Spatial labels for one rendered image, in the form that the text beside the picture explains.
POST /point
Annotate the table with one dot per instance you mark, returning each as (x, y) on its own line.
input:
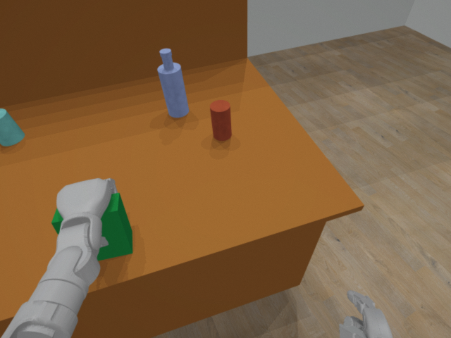
(215, 224)

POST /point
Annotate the left robot forearm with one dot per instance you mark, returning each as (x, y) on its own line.
(51, 311)

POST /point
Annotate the robot left hand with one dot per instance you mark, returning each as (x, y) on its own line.
(89, 196)

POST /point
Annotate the robot right hand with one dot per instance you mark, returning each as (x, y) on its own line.
(374, 323)

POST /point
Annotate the sponge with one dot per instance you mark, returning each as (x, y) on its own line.
(115, 228)

